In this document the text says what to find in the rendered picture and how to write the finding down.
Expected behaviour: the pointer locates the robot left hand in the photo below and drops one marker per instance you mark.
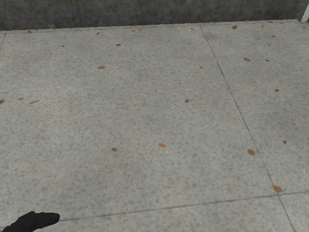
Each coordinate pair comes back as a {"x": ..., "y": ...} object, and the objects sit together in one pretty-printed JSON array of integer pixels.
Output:
[{"x": 32, "y": 221}]

